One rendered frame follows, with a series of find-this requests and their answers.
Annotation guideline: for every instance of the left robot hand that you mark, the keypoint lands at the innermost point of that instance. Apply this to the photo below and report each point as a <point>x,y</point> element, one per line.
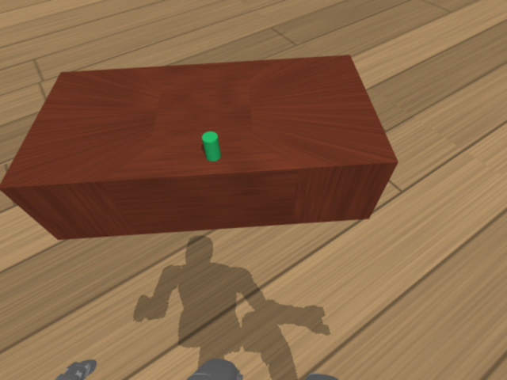
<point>78,371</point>

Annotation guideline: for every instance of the can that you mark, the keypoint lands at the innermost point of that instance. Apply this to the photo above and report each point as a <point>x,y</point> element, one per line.
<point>211,146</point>

